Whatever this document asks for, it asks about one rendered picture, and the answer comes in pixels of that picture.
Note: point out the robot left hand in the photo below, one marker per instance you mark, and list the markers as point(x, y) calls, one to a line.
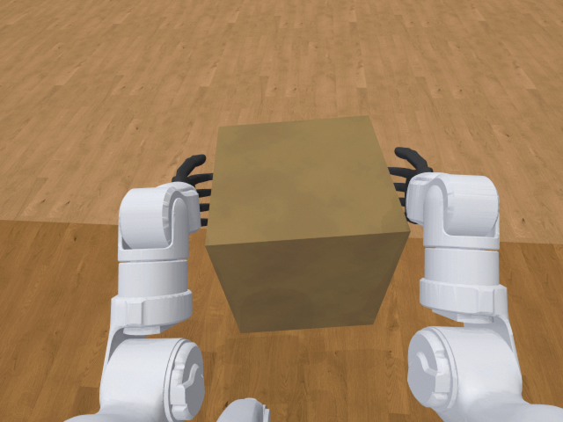
point(182, 176)

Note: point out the robot right hand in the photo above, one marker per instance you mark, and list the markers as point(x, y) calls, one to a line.
point(419, 163)

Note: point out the robot left thigh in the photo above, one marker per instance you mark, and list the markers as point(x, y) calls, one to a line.
point(245, 410)

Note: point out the left robot forearm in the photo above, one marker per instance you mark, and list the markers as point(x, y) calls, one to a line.
point(154, 228)

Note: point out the robot left upper arm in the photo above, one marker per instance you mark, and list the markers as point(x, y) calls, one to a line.
point(151, 380)

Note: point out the carton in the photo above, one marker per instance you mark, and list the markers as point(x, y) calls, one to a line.
point(305, 227)

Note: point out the right robot forearm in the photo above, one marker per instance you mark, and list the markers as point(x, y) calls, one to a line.
point(460, 219)

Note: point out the robot right upper arm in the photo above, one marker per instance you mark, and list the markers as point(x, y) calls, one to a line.
point(470, 375)

